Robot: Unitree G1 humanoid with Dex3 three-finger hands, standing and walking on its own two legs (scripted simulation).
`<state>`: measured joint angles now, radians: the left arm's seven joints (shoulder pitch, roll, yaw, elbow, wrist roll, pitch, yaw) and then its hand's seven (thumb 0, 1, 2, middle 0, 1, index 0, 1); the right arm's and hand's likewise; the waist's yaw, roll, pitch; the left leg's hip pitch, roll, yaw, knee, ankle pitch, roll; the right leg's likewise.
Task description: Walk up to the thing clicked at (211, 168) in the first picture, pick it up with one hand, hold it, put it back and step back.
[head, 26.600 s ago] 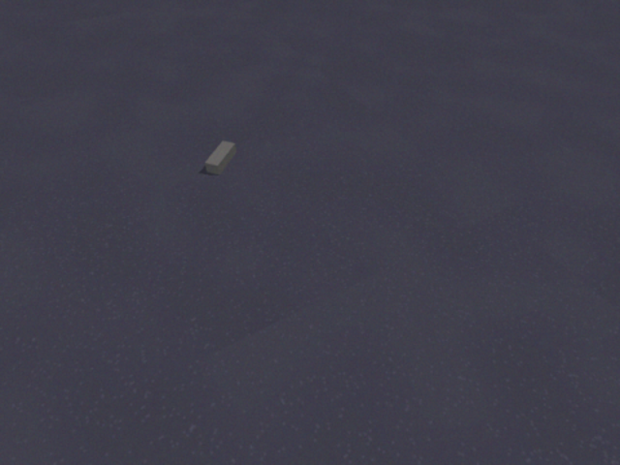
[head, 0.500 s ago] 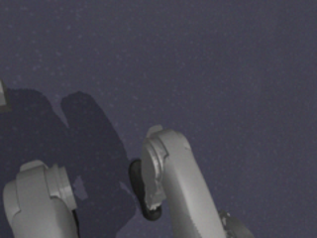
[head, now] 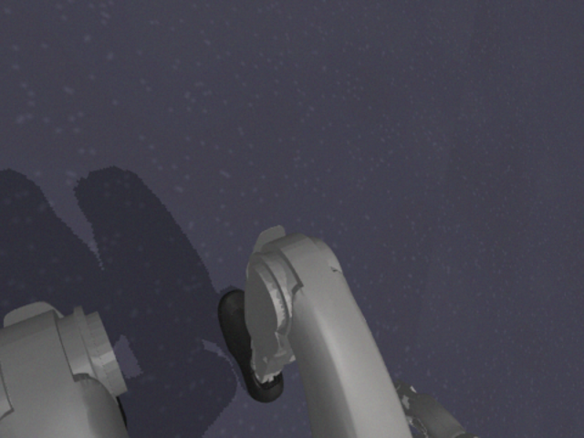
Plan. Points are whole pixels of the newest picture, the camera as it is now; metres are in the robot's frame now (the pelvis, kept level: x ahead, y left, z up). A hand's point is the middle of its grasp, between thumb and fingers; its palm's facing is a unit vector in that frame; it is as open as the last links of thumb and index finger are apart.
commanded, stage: rest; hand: left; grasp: from above
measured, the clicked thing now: out of the picture +0.46 +0.35 -0.27
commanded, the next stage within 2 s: open in 0.10 s
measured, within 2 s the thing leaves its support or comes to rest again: neither
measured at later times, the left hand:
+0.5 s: hand out of the picture +0.45 +0.34 -0.24, palm faces -0.46 -0.11 -0.88, open 10.3 cm
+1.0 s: hand out of the picture +0.46 +0.34 -0.23, palm faces -0.46 -0.12 -0.88, open 12.8 cm
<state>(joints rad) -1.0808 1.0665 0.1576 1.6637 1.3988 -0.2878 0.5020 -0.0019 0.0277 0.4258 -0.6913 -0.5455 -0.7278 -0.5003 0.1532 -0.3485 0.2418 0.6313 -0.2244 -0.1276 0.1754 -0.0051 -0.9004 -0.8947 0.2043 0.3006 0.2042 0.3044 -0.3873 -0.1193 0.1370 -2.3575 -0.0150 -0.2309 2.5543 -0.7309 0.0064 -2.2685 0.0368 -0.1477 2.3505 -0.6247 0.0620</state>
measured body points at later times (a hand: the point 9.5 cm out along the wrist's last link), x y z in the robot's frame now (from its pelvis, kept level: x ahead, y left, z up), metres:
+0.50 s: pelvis +0.00 +0.00 +0.00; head +0.27 +0.14 +0.33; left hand +0.47 +0.35 -0.19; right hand +0.05 -0.26 -0.04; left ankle +0.06 +0.12 -0.27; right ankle +0.12 -0.12 -0.27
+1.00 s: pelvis +0.00 +0.00 +0.00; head +0.27 +0.13 +0.33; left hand +0.48 +0.35 -0.18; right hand +0.05 -0.26 -0.04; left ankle +0.06 +0.12 -0.27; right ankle +0.12 -0.12 -0.27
